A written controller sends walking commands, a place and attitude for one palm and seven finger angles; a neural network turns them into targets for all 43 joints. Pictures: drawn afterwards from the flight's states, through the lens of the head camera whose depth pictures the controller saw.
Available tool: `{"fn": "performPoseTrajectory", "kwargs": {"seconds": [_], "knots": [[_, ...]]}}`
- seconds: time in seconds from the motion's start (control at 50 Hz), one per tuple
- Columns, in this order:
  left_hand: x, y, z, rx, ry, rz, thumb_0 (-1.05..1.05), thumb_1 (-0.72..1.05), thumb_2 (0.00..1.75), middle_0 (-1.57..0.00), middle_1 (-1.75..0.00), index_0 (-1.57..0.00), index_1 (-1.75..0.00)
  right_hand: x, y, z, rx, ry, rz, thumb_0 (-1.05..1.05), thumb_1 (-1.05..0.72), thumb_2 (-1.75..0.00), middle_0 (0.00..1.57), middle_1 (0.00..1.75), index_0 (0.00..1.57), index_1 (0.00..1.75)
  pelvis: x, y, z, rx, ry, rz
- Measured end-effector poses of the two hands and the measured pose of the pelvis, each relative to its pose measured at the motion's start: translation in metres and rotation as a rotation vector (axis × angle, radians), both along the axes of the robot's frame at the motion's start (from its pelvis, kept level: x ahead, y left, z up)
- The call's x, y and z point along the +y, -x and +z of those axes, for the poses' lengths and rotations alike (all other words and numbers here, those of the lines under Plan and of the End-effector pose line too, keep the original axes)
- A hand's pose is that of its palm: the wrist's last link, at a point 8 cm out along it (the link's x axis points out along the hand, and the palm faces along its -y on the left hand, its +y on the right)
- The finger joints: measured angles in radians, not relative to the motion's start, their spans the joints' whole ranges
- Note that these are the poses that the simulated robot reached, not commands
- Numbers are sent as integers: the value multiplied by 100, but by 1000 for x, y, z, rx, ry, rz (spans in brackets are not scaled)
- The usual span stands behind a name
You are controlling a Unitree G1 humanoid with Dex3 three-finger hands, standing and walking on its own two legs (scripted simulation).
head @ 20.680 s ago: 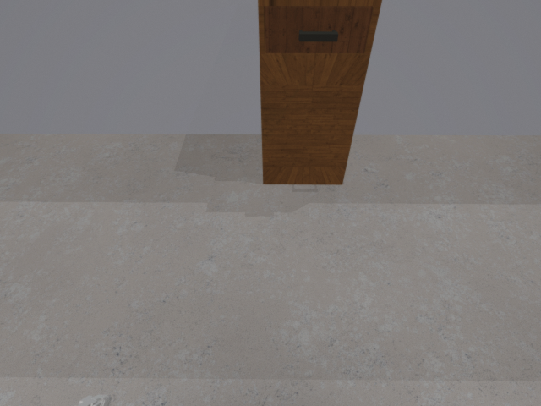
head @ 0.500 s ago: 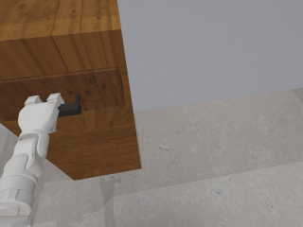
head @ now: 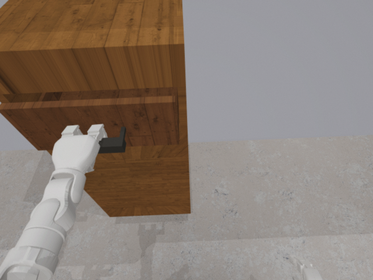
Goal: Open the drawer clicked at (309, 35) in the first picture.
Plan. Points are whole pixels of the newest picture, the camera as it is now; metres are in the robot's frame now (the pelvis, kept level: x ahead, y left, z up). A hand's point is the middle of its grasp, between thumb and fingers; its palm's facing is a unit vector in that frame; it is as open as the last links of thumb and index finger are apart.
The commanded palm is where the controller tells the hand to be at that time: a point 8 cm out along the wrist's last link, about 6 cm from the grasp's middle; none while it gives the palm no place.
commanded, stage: pull the drawer open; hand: left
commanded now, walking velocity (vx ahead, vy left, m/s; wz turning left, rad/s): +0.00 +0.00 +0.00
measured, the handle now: (96, 138) +0.40 +0.26 +0.04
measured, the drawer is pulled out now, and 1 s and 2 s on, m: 0.04 0.20 0.27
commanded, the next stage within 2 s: open the thumb to release the handle in 1.30 s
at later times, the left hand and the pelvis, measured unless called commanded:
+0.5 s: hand (85, 176) +0.32 +0.26 +0.02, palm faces -0.01 -0.05 -1.00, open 6.1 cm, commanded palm +0.26 +0.27 +0.08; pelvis -0.02 -0.01 +0.00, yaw -4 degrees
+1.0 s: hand (71, 233) +0.19 +0.24 +0.02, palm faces -0.01 -0.10 -1.00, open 6.2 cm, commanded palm +0.15 +0.24 +0.08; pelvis +0.00 -0.01 +0.00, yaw -1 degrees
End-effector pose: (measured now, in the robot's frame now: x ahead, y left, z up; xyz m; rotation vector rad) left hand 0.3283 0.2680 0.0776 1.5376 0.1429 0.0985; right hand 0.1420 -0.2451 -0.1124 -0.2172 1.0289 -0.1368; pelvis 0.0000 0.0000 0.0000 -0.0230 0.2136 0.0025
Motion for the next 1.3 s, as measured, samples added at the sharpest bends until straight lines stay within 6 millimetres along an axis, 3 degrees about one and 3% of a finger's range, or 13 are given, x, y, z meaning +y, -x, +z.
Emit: {"fn": "performPoseTrajectory", "kwargs": {"seconds": [0.12, 0.28, 0.38, 0.46, 0.58, 0.82, 0.94, 1.1, 1.3], "knots": [[0, -1, 2, 26, 2, 2, 1, 64, 79, -32, -134, -38, -135, -8, 16, -3, 12, -2, -20, 0, -90, -90, 20, 30, 20, 30, -8, 9, 0, -4, -7, -3], [0, 0, 2, 28, 7, 1, 1, 66, 77, -30, -134, -37, -134, -32, 63, -4, 61, 15, -106, 0, -90, -90, 20, 30, 20, 30, -16, 20, -1, 0, -14, -31], [-1, 10, 0, 9, 14, 3, 2, 67, 75, -28, -135, -35, -133, -44, 87, -1, 74, 29, -168, 0, -90, -90, 20, 30, 20, 30, -15, 20, 0, -1, -16, -55], [-3, 24, -1, -10, 21, 4, 2, 69, 75, -26, -135, -34, -132, -47, 90, 2, 67, 36, -187, 1, -90, -90, 20, 30, 20, 30, -13, 17, 1, -7, -16, -65], [-7, 54, -2, -26, 32, 4, 2, 70, 74, -25, -135, -34, -130, -39, 64, 7, -3, 21, -157, 1, -90, -90, 20, 30, 20, 30, -7, 10, 2, -21, -12, -66], [-16, 119, 0, -30, 58, 39, 4, 67, 74, -25, -135, -37, -130, 9, -42, 25, -227, -63, 48, 1, -90, -90, 20, 30, 20, 30, -1, 0, 1, -58, -7, -34], [-21, 144, 1, -21, 64, 68, 5, 66, 75, -25, -134, -38, -131, 31, -75, 33, -275, -94, 145, 1, -90, -90, 20, 30, 20, 30, -4, -3, 1, -75, -9, -23], [-26, 171, 3, 8, 67, 87, 5, 66, 73, -24, -132, -38, -131, 38, -80, 33, -278, -119, 197, 1, -90, -90, 20, 30, 20, 30, -11, -5, 0, -82, -10, -29], [-31, 206, 5, 33, 66, 88, 5, 66, 71, -24, -130, -37, -131, 8, -52, 22, -212, -78, 161, 1, -90, -90, 20, 30, 20, 30, -16, -2, -4, -64, -11, -51]]}}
